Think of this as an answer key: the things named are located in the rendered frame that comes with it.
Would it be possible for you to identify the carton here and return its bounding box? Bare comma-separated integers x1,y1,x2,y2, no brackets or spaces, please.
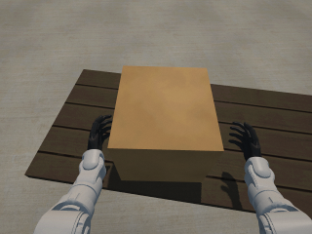
107,65,224,182

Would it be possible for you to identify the right robot hand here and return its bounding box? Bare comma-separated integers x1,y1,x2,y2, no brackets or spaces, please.
228,121,262,161

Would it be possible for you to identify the robot left upper arm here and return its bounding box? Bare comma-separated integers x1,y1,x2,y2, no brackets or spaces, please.
35,210,91,234

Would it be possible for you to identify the right robot forearm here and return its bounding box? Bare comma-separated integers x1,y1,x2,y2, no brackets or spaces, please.
244,156,312,223

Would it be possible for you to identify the table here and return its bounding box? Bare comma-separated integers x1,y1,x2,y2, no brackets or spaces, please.
24,69,312,219

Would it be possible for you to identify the left robot forearm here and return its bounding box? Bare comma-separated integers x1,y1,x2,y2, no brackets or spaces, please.
33,149,106,234

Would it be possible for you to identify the robot right upper arm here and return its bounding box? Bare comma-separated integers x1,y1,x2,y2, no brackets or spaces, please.
258,211,312,234

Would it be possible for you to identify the left robot hand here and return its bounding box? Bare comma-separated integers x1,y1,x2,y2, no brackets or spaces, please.
87,114,113,151

